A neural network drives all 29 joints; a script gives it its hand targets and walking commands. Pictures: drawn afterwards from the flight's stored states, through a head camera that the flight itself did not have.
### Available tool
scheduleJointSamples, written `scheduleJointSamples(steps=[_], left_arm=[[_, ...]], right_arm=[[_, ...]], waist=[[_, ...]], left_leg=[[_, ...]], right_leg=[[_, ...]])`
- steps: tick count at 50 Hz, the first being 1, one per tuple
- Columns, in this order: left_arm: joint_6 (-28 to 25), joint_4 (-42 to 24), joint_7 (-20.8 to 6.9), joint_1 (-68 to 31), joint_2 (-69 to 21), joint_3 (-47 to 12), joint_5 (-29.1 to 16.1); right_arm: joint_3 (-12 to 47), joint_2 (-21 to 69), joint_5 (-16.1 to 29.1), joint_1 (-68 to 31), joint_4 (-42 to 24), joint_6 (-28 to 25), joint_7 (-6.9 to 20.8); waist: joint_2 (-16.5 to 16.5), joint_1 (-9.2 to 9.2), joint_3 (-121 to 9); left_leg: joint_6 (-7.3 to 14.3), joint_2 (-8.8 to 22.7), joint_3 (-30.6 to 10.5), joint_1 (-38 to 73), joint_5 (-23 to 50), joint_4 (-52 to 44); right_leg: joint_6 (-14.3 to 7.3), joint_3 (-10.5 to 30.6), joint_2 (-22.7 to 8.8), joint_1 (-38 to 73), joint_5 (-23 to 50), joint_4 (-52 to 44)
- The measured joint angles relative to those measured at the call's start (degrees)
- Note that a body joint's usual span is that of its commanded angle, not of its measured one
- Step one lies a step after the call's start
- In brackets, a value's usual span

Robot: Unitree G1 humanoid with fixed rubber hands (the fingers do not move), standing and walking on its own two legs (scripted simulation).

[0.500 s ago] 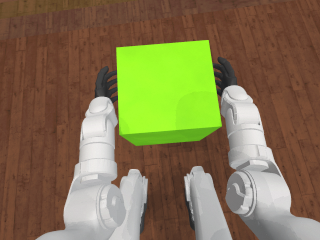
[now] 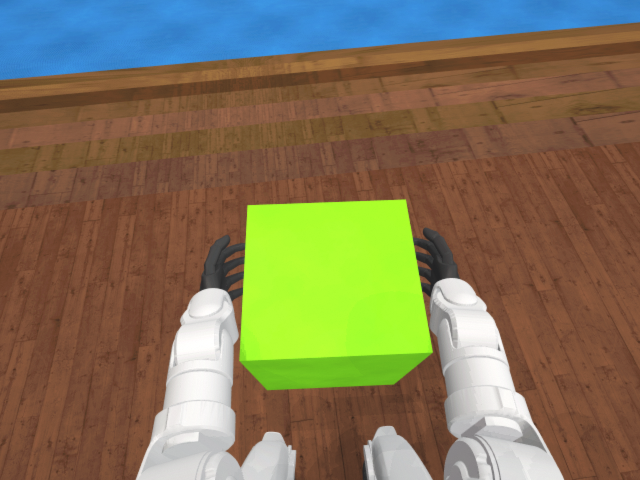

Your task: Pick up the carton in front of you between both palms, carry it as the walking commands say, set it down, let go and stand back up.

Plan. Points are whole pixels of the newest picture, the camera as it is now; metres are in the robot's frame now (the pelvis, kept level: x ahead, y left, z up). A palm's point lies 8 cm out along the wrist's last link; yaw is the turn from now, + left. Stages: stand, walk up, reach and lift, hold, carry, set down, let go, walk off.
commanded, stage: reach and lift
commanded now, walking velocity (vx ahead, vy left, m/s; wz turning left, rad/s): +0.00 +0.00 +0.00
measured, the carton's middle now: (329, 305) +0.37 +0.00 -0.09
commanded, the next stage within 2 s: hold in 1.44 s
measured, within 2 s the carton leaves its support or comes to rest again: neither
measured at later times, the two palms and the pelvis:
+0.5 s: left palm (177, 279) +0.32 +0.15 +0.11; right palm (479, 275) +0.32 -0.15 +0.10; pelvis +0.03 +0.00 +0.08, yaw +0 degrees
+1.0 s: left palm (177, 273) +0.33 +0.15 +0.11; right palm (482, 267) +0.33 -0.15 +0.11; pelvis +0.03 +0.00 +0.08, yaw +0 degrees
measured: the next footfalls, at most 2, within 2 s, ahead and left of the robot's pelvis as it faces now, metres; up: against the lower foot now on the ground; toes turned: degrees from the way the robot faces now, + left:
none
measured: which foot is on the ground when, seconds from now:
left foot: down 0.00-1.00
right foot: down 0.00-1.00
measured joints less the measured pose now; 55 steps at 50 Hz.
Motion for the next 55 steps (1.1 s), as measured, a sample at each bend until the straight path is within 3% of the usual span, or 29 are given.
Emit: scheduleJointSamples(steps=[11, 23, 28, 38, 55], left_arm=[[2.9, -3.3, -0.9, 8.6, -0.8, -3.3, 0.6], [10.4, -7.3, -2.4, 12.6, 0.1, -7.0, 1.9], [11.9, -5.8, -3.4, 10.8, -0.4, -5.2, 4.1], [11.8, -7.5, -3.8, 9.3, -0.9, -4.2, 4.4], [14.3, -11.4, -3.7, 12.3, 0.0, -7.9, 3.7]], right_arm=[[2.3, 1.9, 0.0, 9.3, -4.5, 2.8, 0.0], [4.9, 3.3, -1.6, 14.8, -10.7, 10.5, 0.0], [3.1, 3.8, -3.7, 12.9, -9.2, 12.1, 0.9], [2.3, 4.2, -3.9, 11.6, -11.1, 12.1, 1.3], [6.2, 3.4, -2.9, 14.6, -14.8, 14.4, 0.9]], waist=[[-0.1, -0.2, 3.0], [-0.4, -0.24, 7.1], [-0.4, -0.4, 9.3], [-0.3, -0.36, 12.5], [-0.4, -0.3, 12.3]], left_leg=[[0.5, 0.7, -0.2, 23.0, 4.5, -16.6], [0.8, 1.2, -0.4, 44.7, 9.1, -30.8], [0.8, 1.2, -0.5, 47.5, 9.7, -31.7], [0.7, 1.3, -0.7, 48.2, 10.2, -31.9], [0.6, 1.6, -0.8, 52.3, 11.1, -36.4]], right_leg=[[-0.1, 0.2, -0.5, 23.2, 4.5, -16.8], [-0.3, 0.2, -1.0, 44.9, 9.1, -31.0], [-0.3, 0.1, -1.0, 47.8, 9.6, -32.0], [-0.4, 0.0, -0.9, 48.6, 10.2, -32.3], [-0.5, 0.0, -1.0, 52.6, 11.0, -36.7]])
